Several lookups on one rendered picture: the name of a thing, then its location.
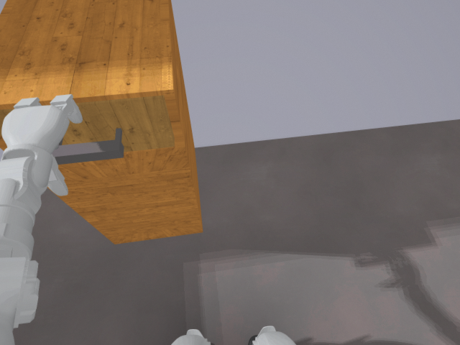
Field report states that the drawer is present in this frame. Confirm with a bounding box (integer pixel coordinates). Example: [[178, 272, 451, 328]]
[[0, 96, 175, 152]]

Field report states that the cabinet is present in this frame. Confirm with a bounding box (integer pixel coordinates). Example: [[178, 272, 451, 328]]
[[0, 0, 203, 244]]

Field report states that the robot left forearm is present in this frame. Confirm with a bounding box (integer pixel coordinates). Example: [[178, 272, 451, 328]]
[[0, 144, 53, 260]]

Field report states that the robot shin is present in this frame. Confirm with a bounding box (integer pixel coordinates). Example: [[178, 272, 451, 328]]
[[257, 326, 276, 338], [186, 329, 204, 338]]

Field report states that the robot left upper arm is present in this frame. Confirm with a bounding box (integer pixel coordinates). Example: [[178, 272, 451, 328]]
[[0, 257, 40, 345]]

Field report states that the robot left shin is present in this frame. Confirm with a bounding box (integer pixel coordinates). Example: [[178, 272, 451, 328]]
[[186, 329, 204, 338]]

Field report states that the handle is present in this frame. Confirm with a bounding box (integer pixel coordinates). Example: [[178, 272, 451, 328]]
[[52, 128, 124, 165]]

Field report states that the left robot hand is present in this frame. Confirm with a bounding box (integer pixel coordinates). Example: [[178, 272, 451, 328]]
[[1, 94, 83, 196]]

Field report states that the robot right shin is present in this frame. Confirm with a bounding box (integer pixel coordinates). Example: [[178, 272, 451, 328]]
[[257, 326, 276, 338]]

